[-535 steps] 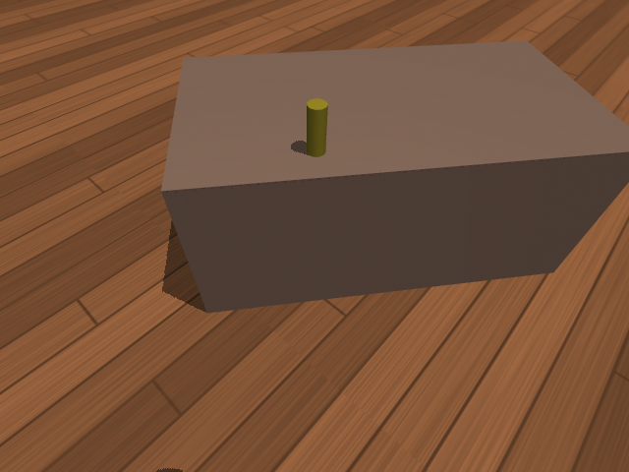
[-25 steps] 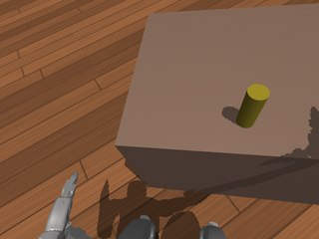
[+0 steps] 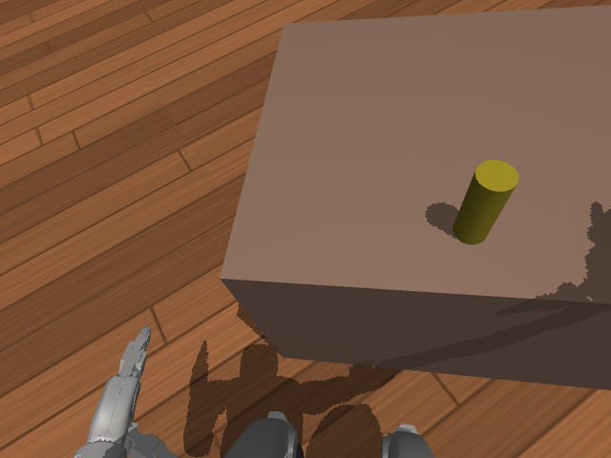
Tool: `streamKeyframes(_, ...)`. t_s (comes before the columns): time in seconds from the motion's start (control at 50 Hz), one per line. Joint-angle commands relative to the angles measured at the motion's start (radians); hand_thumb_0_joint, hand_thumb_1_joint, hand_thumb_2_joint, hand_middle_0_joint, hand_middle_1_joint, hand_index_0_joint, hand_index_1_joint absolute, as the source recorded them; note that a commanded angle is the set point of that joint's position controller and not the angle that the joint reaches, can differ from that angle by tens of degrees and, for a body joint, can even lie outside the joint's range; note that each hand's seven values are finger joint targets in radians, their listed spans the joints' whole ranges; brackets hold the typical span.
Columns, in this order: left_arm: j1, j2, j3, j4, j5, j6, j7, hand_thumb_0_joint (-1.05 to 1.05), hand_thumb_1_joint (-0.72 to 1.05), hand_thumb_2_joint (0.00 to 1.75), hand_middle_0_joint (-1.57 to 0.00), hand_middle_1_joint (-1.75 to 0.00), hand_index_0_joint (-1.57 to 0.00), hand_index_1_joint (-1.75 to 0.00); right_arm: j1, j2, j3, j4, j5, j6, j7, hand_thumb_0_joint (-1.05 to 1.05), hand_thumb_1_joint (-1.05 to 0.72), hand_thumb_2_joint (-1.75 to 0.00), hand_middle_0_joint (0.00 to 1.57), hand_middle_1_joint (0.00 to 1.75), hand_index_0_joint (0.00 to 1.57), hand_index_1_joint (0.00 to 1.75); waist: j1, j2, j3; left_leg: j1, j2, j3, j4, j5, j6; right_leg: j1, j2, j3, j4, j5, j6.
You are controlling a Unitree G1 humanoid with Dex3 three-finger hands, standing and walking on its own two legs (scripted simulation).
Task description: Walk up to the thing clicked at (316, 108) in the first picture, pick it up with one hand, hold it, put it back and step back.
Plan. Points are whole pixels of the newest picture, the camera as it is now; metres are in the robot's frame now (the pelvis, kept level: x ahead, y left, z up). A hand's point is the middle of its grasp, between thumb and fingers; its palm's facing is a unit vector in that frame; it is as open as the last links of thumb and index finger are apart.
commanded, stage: approach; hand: right
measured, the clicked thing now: (481, 206) +0.49 -0.19 -0.03
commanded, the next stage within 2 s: close in in 0.24 s
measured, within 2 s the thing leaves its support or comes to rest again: neither
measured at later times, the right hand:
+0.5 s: hand (529, 224) +0.47 -0.26 -0.05, palm faces +0.12 +0.99 +0.07, open 17.7 cm
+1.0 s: hand (486, 218) +0.47 -0.20 -0.04, palm faces +0.13 +0.99 +0.03, open 17.8 cm
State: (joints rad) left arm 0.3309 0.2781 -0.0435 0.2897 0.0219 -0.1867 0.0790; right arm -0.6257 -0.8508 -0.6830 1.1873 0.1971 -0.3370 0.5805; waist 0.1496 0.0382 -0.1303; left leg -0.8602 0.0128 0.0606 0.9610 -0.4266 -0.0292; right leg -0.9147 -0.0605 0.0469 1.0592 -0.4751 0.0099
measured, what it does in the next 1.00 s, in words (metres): lowers itself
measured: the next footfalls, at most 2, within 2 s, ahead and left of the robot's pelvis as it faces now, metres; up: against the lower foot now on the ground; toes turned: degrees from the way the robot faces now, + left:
none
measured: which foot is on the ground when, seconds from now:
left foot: down 0.00-1.00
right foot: down 0.00-1.00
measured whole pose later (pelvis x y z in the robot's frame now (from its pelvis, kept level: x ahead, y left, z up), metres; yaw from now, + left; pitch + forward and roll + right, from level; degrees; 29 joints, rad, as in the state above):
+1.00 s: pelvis -0.02 +0.01 -0.05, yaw +2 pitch +25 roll +4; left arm 0.42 0.26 0.06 -0.08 0.08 -0.07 -0.02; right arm -0.71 -0.48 -0.53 1.11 0.04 -0.49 0.16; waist 0.24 0.01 -0.15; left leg -1.15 0.00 0.05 1.22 -0.50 -0.02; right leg -1.19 -0.08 0.06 1.30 -0.55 0.02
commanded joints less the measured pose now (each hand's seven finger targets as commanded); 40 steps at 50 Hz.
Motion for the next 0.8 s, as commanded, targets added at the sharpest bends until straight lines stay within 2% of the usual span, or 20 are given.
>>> streamKeyframes(0.0, 0.007, 0.162, 0.083, -0.148, -0.006, -0.058, 0.004, 0.0, -0.56, 0.05, -0.05, -0.05, -0.04, -0.05, -0.309, -0.287, 0.019, -0.174, 0.029, -0.062, 0.013, 0.0, 0.61, -0.04, 0.04, 0.05, 0.05, 0.05, -0.003, -0.256, -0.354, 0.077, -0.039, -0.013, -0.076, 0.235, 0.048, 0.33, 0.017, 0.017, -0.126, 0.387, -0.013)
streamKeyframes(0.04, -0.014, 0.198, 0.12, -0.186, 0.002, -0.064, 0.009, 0.0, -0.55, 0.04, -0.05, -0.05, -0.05, -0.05, -0.346, -0.258, 0.046, -0.154, 0.017, -0.066, 0.005, 0.0, 0.61, -0.05, 0.04, 0.05, 0.05, 0.05, 0.031, -0.218, -0.395, 0.098, -0.036, -0.018, -0.066, 0.277, 0.044, 0.32, 0.02, 0.013, -0.1, 0.378, -0.02)
streamKeyframes(0.1, 0.06, 0.153, 0.091, -0.136, 0.0, -0.06, -0.008, 0.0, -0.55, 0.04, -0.05, -0.05, -0.05, -0.05, -0.31, -0.184, 0.079, -0.088, 0.021, -0.077, -0.009, 0.0, 0.61, -0.05, 0.04, 0.06, 0.05, 0.06, 0.039, -0.194, -0.297, 0.037, -0.037, -0.02, -0.047, 0.225, 0.043, 0.224, 0.025, 0.011, -0.085, 0.292, -0.022)
streamKeyframes(0.16, 0.011, 0.202, 0.143, -0.269, 0.009, -0.068, -0.014, 0.0, -0.54, 0.04, -0.05, -0.05, -0.05, -0.05, -0.375, -0.184, 0.082, -0.146, 0.005, -0.111, -0.044, 0.0, 0.61, -0.05, 0.05, 0.05, 0.06, 0.05, 0.055, -0.21, -0.378, 0.018, -0.042, -0.015, -0.017, 0.195, 0.044, 0.242, 0.021, 0.019, -0.076, 0.259, -0.017)
streamKeyframes(0.2, 0.081, 0.215, 0.177, -0.273, 0.014, -0.06, -0.02, 0.0, -0.52, 0.02, -0.05, -0.05, -0.06, -0.04, -0.383, -0.192, 0.063, -0.169, -0.003, -0.133, -0.068, 0.0, 0.61, -0.05, 0.04, 0.06, 0.05, 0.06, 0.061, -0.225, -0.412, 0.011, -0.042, -0.02, 0.007, 0.212, 0.043, 0.235, 0.025, 0.013, -0.043, 0.274, -0.018)
streamKeyframes(0.26, 0.078, 0.149, 0.135, -0.313, 0.024, -0.055, -0.041, 0.0, -0.52, 0.02, -0.04, -0.05, -0.05, -0.04, -0.389, -0.16, 0.049, -0.18, -0.018, -0.166, -0.113, 0.0, 0.61, -0.05, 0.03, 0.06, 0.05, 0.06, 0.057, -0.243, -0.439, -0.032, -0.044, -0.018, 0.057, 0.245, 0.046, 0.209, 0.022, 0.016, 0.013, 0.352, -0.014)
streamKeyframes(0.3, 0.06, 0.176, 0.164, -0.371, 0.03, -0.051, -0.042, 0.0, -0.52, 0.02, -0.04, -0.05, -0.05, -0.04, -0.411, -0.214, 0.014, -0.205, -0.04, -0.195, -0.149, 0.0, 0.61, -0.04, 0.04, 0.05, 0.05, 0.05, 0.054, -0.267, -0.488, -0.021, -0.044, -0.02, 0.085, 0.267, 0.048, 0.203, 0.019, 0.014, 0.041, 0.378, -0.008)
streamKeyframes(0.36, 0.094, 0.159, 0.166, -0.374, 0.044, -0.035, -0.058, 0.0, -0.54, 0.03, -0.05, -0.05, -0.05, -0.04, -0.398, -0.183, 0.003, -0.198, -0.063, -0.225, -0.183, 0.0, 0.61, -0.04, 0.05, 0.05, 0.05, 0.05, 0.057, -0.343, -0.497, -0.073, -0.047, -0.018, 0.117, 0.251, 0.053, 0.202, 0.013, 0.015, 0.067, 0.403, 0.002)
streamKeyframes(0.4, 0.053, 0.179, 0.19, -0.474, 0.05, -0.035, -0.059, 0.0, -0.53, 0.03, -0.04, -0.04, -0.06, -0.03, -0.483, -0.207, -0.013, -0.332, -0.078, -0.247, -0.215, 0.0, 0.61, -0.04, 0.05, 0.05, 0.05, 0.05, 0.053, -0.395, -0.653, -0.049, -0.049, -0.014, 0.132, 0.266, 0.057, 0.276, 0.006, 0.02, 0.082, 0.44, 0.006)
streamKeyframes(0.48, 0.104, 0.168, 0.203, -0.44, 0.051, -0.002, -0.07, 0.0, -0.53, 0.03, -0.04, -0.04, -0.05, -0.03, -0.332, -0.055, 0.047, -0.235, -0.098, -0.217, -0.258, 0.0, 0.61, -0.04, 0.04, 0.05, 0.04, 0.05, 0.056, -0.369, -0.564, -0.067, -0.056, -0.001, 0.124, 0.244, 0.058, 0.227, 0.004, 0.023, 0.073, 0.411, 0.006)
streamKeyframes(0.52, 0.028, 0.184, 0.216, -0.519, 0.054, 0.004, -0.063, 0.0, -0.54, 0.03, -0.05, -0.04, -0.05, -0.03, -0.502, -0.173, -0.013, -0.487, -0.105, -0.244, -0.292, 0.0, 0.61, -0.04, 0.04, 0.05, 0.04, 0.05, 0.025, -0.453, -0.732, -0.033, -0.053, -0.008, 0.143, 0.274, 0.063, 0.31, -0.003, 0.025, 0.081, 0.461, 0.015)
streamKeyframes(0.54, 0.072, 0.163, 0.206, -0.474, 0.056, 0.016, -0.065, 0.0, -0.53, 0.03, -0.04, -0.04, -0.05, -0.03, -0.45, -0.111, 0.03, -0.375, -0.117, -0.229, -0.299, 0.0, 0.61, -0.04, 0.03, 0.05, 0.04, 0.05, 0.041, -0.446, -0.664, -0.063, -0.059, -0.002, 0.14, 0.252, 0.063, 0.309, -0.004, 0.022, 0.078, 0.451, 0.018)
streamKeyframes(0.58, 0.135, 0.101, 0.165, -0.403, 0.054, 0.035, -0.079, 0.0, -0.54, 0.03, -0.05, -0.05, -0.05, -0.04, -0.266, 0.154, 0.152, -0.128, -0.11, -0.192, -0.298, 0.0, 0.61, -0.04, 0.04, 0.05, 0.04, 0.05, 0.096, -0.288, -0.389, -0.11, -0.065, 0.014, 0.117, 0.208, 0.06, 0.123, 0.002, 0.026, 0.056, 0.331, 0.006)
streamKeyframes(0.6, 0.088, 0.105, 0.152, -0.448, 0.051, 0.033, -0.077, 0.0, -0.55, 0.03, -0.05, -0.04, -0.05, -0.04, -0.31, 0.105, 0.116, -0.217, -0.107, -0.202, -0.315, 0.0, 0.61, -0.04, 0.04, 0.05, 0.04, 0.05, 0.067, -0.285, -0.424, -0.091, -0.06, 0.007, 0.124, 0.225, 0.058, 0.099, 0.003, 0.027, 0.058, 0.325, 0.003)
streamKeyframes(0.62, 0.033, 0.139, 0.178, -0.525, 0.05, 0.032, -0.069, 0.0, -0.55, 0.04, -0.05, -0.04, -0.05, -0.04, -0.45, -0.047, 0.041, -0.381, -0.116, -0.226, -0.342, 0.0, 0.61, -0.05, 0.03, 0.06, 0.04, 0.06, 0.048, -0.325, -0.568, -0.053, -0.056, -0.006, 0.131, 0.24, 0.059, 0.152, 0.001, 0.024, 0.069, 0.333, 0.002)
streamKeyframes(0.66, 0.104, 0.182, 0.238, -0.505, 0.06, 0.046, -0.069, 0.0, -0.54, 0.03, -0.05, -0.05, -0.06, -0.04, -0.419, 0.022, 0.093, -0.302, -0.13, -0.217, -0.353, 0.0, 0.61, -0.04, 0.04, 0.05, 0.04, 0.05, 0.081, -0.326, -0.563, -0.058, -0.061, 0.002, 0.134, 0.236, 0.059, 0.197, 0.0, 0.019, 0.067, 0.336, 0.003)
streamKeyframes(0.7, 0.174, 0.119, 0.198, -0.423, 0.049, 0.059, -0.083, 0.0, -0.53, 0.02, -0.04, -0.04, -0.06, -0.03, -0.311, 0.178, 0.158, -0.155, -0.123, -0.193, -0.358, 0.0, 0.61, -0.04, 0.04, 0.05, 0.04, 0.05, 0.102, -0.232, -0.356, -0.108, -0.063, 0.008, 0.115, 0.194, 0.055, 0.076, 0.003, 0.017, 0.057, 0.255, -0.008)
streamKeyframes(0.72, 0.124, 0.106, 0.178, -0.477, 0.045, 0.054, -0.085, 0.0, -0.54, 0.02, -0.05, -0.04, -0.06, -0.03, -0.349, 0.143, 0.132, -0.206, -0.124, -0.202, -0.372, 0.0, 0.61, -0.05, 0.03, 0.06, 0.04, 0.06, 0.093, -0.206, -0.371, -0.089, -0.061, 0.0, 0.111, 0.183, 0.053, 0.039, 0.007, 0.019, 0.056, 0.221, -0.014)
streamKeyframes(0.74, 0.086, 0.15, 0.217, -0.534, 0.046, 0.052, -0.079, 0.0, -0.54, 0.03, -0.05, -0.04, -0.06, -0.04, -0.431, 0.055, 0.087, -0.306, -0.131, -0.219, -0.388, 0.0, 0.61, -0.05, 0.03, 0.06, 0.04, 0.06, 0.082, -0.217, -0.479, -0.051, -0.056, -0.012, 0.115, 0.192, 0.051, 0.067, 0.006, 0.019, 0.064, 0.22, -0.016)
streamKeyframes(0.78, 0.129, 0.181, 0.258, -0.539, 0.051, 0.065, -0.077, 0.0, -0.53, 0.02, -0.05, -0.05, -0.06, -0.03, -0.43, 0.088, 0.125, -0.281, -0.143, -0.216, -0.399, 0.0, 0.61, -0.04, 0.04, 0.05, 0.04, 0.05, 0.103, -0.225, -0.492, -0.047, -0.056, -0.013, 0.106, 0.165, 0.051, 0.101, 0.009, 0.011, 0.057, 0.182, -0.015)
